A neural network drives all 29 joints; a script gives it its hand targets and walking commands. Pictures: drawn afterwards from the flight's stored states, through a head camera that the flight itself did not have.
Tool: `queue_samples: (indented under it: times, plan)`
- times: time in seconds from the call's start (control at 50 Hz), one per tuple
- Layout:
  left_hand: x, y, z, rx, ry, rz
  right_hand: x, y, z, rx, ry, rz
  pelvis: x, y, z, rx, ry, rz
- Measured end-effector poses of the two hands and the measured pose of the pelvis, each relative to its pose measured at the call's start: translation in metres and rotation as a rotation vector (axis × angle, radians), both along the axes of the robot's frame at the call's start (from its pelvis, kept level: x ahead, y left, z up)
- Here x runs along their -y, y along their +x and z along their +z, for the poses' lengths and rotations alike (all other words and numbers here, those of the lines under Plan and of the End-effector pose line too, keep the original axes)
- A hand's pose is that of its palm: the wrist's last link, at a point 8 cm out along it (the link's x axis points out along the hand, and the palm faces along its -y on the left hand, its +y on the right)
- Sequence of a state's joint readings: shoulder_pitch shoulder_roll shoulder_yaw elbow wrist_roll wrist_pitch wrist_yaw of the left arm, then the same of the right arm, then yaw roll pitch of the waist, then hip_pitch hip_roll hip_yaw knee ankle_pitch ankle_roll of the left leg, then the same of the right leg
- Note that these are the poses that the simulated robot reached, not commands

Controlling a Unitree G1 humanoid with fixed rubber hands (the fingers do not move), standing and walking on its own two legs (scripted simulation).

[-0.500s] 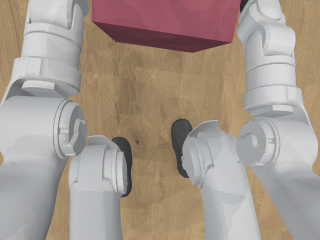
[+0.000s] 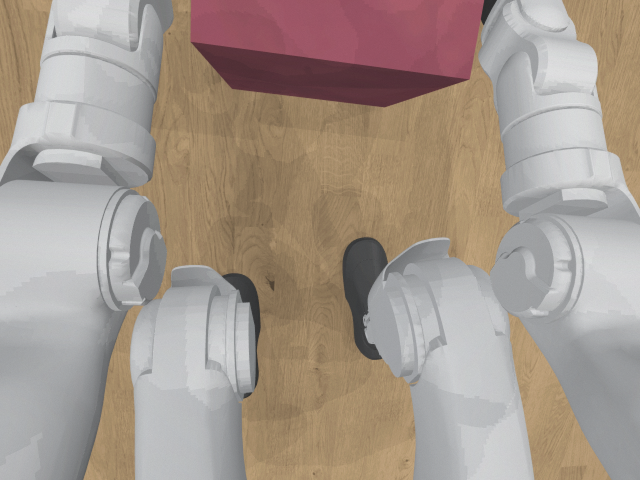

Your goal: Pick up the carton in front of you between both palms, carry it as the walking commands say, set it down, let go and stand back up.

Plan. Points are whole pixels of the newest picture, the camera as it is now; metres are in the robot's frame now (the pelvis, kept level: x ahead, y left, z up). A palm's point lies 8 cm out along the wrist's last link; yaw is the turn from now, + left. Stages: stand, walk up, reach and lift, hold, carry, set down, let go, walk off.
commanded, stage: set down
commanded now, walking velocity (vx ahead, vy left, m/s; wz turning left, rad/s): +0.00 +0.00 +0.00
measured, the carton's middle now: out of the picture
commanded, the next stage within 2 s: let go in 1.96 s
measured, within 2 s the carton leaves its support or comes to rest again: neither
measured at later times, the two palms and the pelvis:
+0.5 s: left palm out of the picture +0.58 +0.10 -0.18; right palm out of the picture +0.53 -0.21 -0.18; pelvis +0.00 +0.01 -0.01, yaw +0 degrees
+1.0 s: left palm out of the picture +0.61 +0.14 -0.17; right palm out of the picture +0.53 -0.23 -0.17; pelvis +0.00 +0.00 -0.01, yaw +0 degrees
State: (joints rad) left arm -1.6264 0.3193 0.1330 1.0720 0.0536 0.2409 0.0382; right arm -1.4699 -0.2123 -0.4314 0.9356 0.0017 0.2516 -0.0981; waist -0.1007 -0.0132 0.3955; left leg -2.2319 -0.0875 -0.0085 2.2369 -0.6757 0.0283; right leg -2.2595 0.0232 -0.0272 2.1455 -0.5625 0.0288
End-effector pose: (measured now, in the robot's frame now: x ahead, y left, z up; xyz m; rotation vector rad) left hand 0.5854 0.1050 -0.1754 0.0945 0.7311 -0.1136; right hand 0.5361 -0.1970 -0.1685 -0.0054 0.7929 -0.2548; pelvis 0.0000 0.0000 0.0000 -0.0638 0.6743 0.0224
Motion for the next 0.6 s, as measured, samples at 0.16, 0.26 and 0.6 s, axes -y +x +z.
queue_samples:
  times: [0.16, 0.26, 0.6]
  plan:
    - [0.002, -0.001, -0.002, 0.004, -0.025, -0.018, 0.004, -0.001, -0.006, 0.004, 0.004, 0.008, -0.005, -0.002, -0.004, 0.036, -0.007, 0.004]
    - [0.003, -0.001, -0.004, 0.008, -0.046, -0.031, 0.008, -0.003, -0.01, -0.003, 0.011, 0.015, -0.007, -0.002, -0.005, 0.045, -0.007, 0.005]
    - [-0.001, -0.002, -0.015, 0.022, -0.062, -0.061, 0.01, -0.003, -0.015, 0.006, 0.035, 0.022, -0.008, -0.004, -0.009, 0.091, -0.009, 0.002]
